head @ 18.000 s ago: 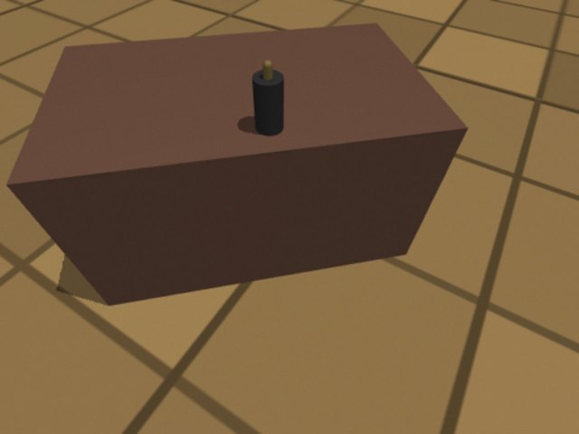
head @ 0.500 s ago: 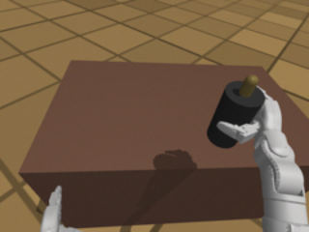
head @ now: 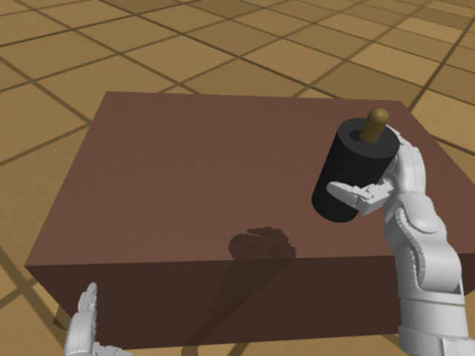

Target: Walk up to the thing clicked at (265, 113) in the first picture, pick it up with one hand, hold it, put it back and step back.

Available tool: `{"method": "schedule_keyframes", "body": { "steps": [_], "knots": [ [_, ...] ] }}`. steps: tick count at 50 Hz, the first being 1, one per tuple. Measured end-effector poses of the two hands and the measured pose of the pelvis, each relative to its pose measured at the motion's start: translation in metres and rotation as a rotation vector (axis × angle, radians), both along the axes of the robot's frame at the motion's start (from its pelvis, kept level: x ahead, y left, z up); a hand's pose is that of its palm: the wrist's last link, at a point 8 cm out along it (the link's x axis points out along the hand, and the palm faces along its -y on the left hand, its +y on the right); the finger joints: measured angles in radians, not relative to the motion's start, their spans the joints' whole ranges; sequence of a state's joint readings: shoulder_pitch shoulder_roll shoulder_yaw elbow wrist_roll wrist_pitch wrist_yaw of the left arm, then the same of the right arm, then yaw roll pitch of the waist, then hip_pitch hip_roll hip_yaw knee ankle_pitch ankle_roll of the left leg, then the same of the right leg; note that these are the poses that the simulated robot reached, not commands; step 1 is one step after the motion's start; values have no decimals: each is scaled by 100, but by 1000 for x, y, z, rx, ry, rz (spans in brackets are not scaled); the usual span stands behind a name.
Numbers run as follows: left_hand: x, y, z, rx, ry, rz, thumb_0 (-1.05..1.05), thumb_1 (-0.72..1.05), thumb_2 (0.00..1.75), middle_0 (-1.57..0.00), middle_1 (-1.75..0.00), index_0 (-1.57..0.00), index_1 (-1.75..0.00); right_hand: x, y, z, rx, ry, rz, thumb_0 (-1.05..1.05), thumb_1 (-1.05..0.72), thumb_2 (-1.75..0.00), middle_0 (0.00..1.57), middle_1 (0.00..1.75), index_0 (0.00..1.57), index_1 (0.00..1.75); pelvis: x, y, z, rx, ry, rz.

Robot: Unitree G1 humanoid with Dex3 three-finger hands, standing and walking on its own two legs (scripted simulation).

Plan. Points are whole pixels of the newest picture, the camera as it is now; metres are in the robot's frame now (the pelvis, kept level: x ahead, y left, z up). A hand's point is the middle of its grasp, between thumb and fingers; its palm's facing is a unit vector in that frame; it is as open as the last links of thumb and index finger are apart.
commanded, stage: hold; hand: right
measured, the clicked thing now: (354, 164) +0.33 -0.15 +0.20
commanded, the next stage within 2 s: crouch in 0.32 s
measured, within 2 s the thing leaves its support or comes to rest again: neither
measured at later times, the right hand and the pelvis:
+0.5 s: hand (353, 172) +0.33 -0.16 +0.18, palm faces +0.15 +0.99 -0.03, open 11.2 cm; pelvis +0.00 +0.01 +0.00, yaw +0 degrees
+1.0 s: hand (338, 181) +0.39 -0.18 +0.10, palm faces +0.18 +0.98 -0.02, open 11.1 cm; pelvis -0.01 +0.00 -0.01, yaw +1 degrees
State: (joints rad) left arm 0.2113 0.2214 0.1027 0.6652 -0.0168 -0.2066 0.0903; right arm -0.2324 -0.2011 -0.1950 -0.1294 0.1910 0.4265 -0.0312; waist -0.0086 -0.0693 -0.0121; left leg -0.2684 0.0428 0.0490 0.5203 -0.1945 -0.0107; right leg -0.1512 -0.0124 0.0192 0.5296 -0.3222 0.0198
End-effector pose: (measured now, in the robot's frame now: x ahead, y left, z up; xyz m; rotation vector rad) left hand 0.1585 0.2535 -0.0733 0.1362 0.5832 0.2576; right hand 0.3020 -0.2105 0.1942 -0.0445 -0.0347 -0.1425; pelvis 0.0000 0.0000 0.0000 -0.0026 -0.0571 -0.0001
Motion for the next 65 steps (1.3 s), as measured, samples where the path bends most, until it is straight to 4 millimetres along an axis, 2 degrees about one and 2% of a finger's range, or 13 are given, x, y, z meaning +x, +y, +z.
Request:
{"method": "schedule_keyframes", "body": {
  "steps": [7,14,18,23,27,31,37,47,59,65],
  "knots": [
    [-2,6,5,-1,-27,12,-1,-54,5,-6,-5,-5,-5,2,-1,1,10,11,-4,0,61,-109,67,108,70,111,0,1,0,-1,3,7],
    [-11,5,-3,-12,21,7,-1,-54,5,-5,-5,-5,-5,-6,-5,2,3,-4,-25,0,61,-109,67,108,69,111,-1,3,0,-2,1,4],
    [-8,7,-3,-4,20,3,-1,-54,5,-5,-5,-5,-5,-4,-1,-2,1,15,-15,0,61,-109,67,108,69,111,-3,4,0,-3,2,0],
    [-2,10,6,11,-29,9,-1,-54,5,-5,-5,-5,-4,0,3,-8,12,35,-5,0,61,-109,67,108,69,111,-3,5,0,-4,3,1],
    [-2,9,9,12,-42,6,-1,-53,5,-5,-5,-5,-4,-1,0,-10,20,28,-19,0,61,-109,67,109,69,111,-1,7,0,-4,3,5],
    [-7,6,3,-1,-11,1,-1,-53,5,-5,-5,-5,-3,2,-7,-15,22,35,-39,0,61,-109,67,109,69,111,-2,7,0,-3,6,2],
    [-17,9,-4,12,28,11,-1,-53,5,-5,-5,-5,-4,19,-17,-38,19,98,-57,0,61,-109,67,108,70,111,-8,6,-2,-6,25,0],
    [-26,18,10,85,4,41,-1,-54,6,-6,-5,-5,-4,53,-14,-85,54,149,-31,0,61,-109,68,107,70,110,-10,3,-5,-5,75,19],
    [-33,-2,-7,39,84,33,-1,-55,6,-6,-5,-5,-5,80,-33,-94,29,83,-67,0,61,-109,68,107,70,110,-8,-3,-9,2,129,28],
    [-32,1,-3,53,76,37,-1,-55,6,-6,-5,-5,-5,89,-32,-108,37,101,-52,0,61,-109,68,107,70,110,-7,-4,-11,-2,153,27]
  ]
}}
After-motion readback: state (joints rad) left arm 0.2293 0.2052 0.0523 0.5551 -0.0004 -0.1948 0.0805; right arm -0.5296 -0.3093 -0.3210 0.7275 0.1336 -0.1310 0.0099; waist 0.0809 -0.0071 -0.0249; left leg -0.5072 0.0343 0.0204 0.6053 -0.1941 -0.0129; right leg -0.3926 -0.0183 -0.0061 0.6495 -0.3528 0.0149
